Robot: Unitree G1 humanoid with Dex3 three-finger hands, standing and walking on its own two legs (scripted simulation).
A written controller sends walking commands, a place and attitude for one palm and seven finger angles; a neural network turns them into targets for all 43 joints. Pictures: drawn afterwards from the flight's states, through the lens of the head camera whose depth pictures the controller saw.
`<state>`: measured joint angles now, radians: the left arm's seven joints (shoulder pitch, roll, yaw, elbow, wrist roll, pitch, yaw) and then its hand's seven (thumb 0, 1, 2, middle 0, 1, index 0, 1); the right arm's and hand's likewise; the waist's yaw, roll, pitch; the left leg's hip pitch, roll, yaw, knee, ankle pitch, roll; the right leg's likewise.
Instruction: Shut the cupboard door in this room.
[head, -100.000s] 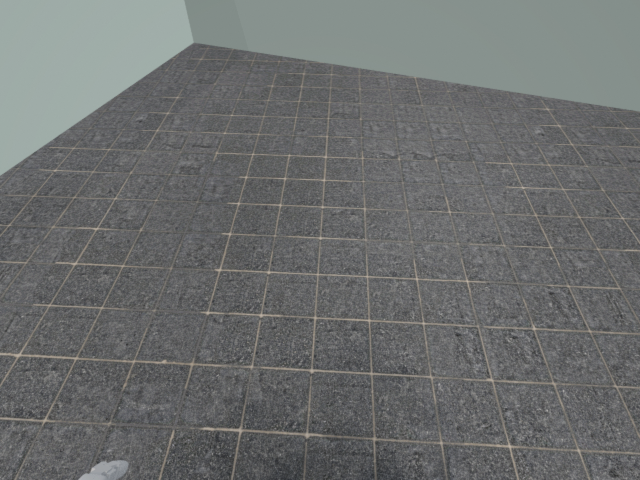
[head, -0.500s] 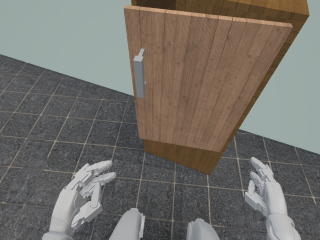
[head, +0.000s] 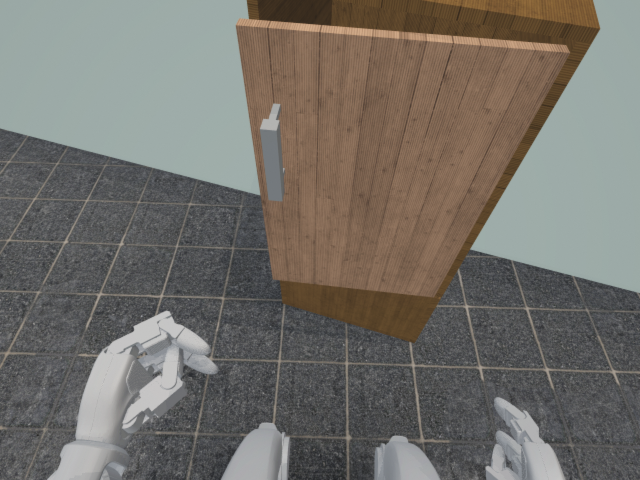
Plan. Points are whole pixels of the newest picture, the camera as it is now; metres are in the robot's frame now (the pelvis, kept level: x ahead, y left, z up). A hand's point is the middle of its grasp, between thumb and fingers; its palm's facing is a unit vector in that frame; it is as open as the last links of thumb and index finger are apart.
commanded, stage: raise the hand and make a fist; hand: left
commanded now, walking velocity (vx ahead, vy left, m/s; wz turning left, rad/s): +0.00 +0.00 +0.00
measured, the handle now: (276, 154) +0.54 +0.10 +0.08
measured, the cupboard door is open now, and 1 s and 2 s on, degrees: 11 11 11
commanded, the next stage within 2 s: bring the fist close to the handle in 0.96 s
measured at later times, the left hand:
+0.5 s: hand (169, 351) +0.24 +0.18 +0.08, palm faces -0.04 -1.00 -0.06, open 3.1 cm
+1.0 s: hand (178, 348) +0.24 +0.17 +0.08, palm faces -0.05 -1.00 -0.06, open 3.1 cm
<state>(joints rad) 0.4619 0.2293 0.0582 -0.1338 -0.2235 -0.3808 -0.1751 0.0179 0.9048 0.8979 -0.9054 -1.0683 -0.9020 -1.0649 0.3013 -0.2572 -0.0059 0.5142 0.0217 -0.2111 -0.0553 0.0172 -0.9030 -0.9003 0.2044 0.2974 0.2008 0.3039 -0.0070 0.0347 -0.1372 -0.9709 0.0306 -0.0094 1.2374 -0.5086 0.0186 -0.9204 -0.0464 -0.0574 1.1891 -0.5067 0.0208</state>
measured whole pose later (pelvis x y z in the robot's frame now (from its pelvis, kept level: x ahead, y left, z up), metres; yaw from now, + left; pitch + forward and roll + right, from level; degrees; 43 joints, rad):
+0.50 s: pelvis +0.03 -0.01 +0.01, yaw +0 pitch +14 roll -3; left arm 0.40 0.26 0.15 -0.10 -0.28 -0.33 -0.28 0.02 0.90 0.90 -1.28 -1.48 -1.28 -1.47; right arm 0.24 -0.22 0.03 0.47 0.02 -0.17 -0.05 0.01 -0.90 -0.90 0.21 0.30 0.20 0.30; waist 0.02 0.04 -0.14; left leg -0.90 0.04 -0.04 1.19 -0.53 0.00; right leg -0.84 -0.03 -0.08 1.13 -0.53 0.01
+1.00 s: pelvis +0.02 -0.02 +0.02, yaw +0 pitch +13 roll -2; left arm 0.38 0.26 0.16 -0.05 -0.30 -0.36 -0.29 0.02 0.90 0.90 -1.30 -1.50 -1.30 -1.50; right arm 0.26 -0.25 0.00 0.49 0.03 -0.17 -0.05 0.01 -0.90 -0.90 0.20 0.30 0.20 0.30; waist 0.00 0.04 -0.14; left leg -0.88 0.05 -0.03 1.16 -0.51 -0.01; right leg -0.83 -0.03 -0.07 1.12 -0.52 0.00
